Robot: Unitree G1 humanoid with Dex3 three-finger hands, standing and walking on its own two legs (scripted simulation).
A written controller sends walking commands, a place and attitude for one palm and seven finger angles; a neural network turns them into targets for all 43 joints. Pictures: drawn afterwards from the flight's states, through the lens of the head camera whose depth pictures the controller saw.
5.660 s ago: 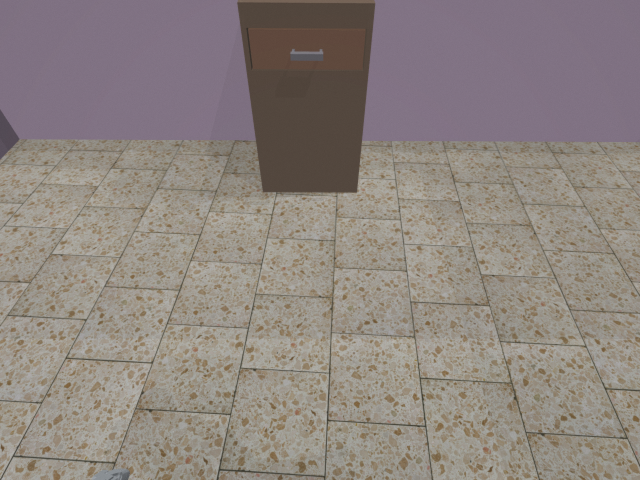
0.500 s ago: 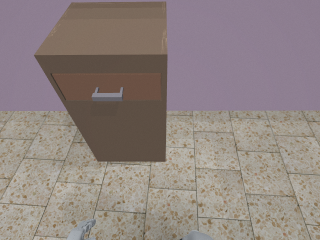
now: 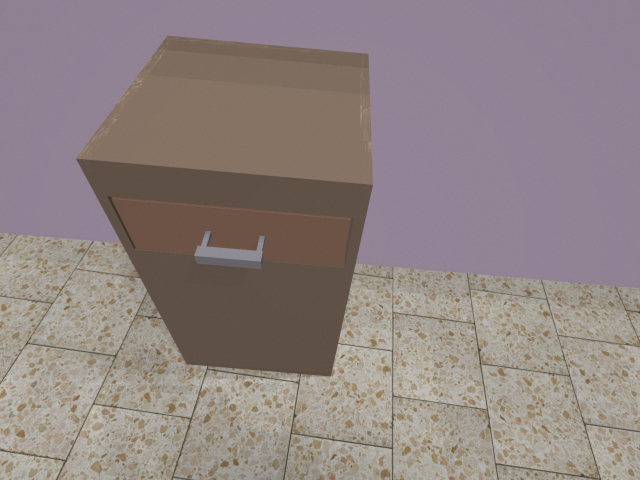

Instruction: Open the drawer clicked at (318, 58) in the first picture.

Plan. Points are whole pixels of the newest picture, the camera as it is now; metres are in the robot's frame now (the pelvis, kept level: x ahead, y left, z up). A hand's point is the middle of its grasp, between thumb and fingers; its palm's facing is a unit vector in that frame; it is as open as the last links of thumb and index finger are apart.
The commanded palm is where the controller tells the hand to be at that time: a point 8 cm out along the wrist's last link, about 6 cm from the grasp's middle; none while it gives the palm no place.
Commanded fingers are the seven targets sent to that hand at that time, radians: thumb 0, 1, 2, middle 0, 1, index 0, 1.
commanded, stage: come to a stop and stand still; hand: left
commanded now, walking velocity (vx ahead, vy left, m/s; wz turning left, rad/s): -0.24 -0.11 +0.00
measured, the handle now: (232, 248) +0.49 +0.21 -0.09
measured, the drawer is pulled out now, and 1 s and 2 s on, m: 0.00 0.00 0.00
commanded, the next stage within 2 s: look again from close up in 0.86 s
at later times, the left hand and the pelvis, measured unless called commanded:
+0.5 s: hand out of the picture +0.04 +0.09 -0.16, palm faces +0.03 -0.97 -0.24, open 7.3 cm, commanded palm none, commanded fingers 0.00 0.90 0.90 -0.20 -0.30 -0.20 -0.30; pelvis -0.02 -0.09 +0.00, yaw +0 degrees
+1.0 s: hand out of the picture -0.05 +0.06 -0.17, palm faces +0.06 -0.98 -0.19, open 7.4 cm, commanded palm none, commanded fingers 0.00 0.90 0.90 -0.20 -0.30 -0.20 -0.30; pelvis -0.03 -0.10 +0.01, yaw +0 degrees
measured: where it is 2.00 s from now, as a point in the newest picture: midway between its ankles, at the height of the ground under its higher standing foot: outside the picture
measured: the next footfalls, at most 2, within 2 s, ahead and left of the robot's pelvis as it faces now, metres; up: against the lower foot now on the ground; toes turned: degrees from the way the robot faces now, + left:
right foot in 0.26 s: +0.03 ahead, -0.16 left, +0.00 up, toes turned -4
left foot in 0.54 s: -0.01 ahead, +0.04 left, +0.00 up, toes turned -2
